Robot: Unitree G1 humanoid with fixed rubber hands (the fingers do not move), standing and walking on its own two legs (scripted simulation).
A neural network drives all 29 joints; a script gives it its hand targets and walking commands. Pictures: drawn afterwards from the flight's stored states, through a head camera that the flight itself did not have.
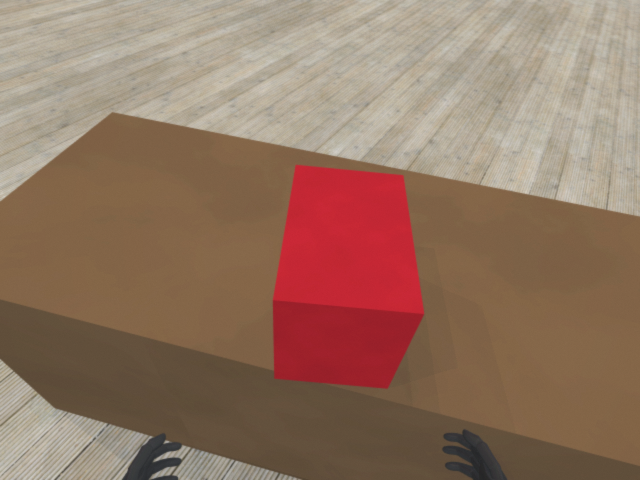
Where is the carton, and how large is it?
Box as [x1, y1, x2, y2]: [273, 165, 423, 388]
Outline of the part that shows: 296,165 273,296 274,378 387,388 423,315 403,176 395,174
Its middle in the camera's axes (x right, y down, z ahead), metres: +0.04 +0.05 +0.64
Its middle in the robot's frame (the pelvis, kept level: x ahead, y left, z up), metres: +0.46 -0.03 -0.03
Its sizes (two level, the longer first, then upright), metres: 0.277 0.183 0.218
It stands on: a pedestal, 0.64 m high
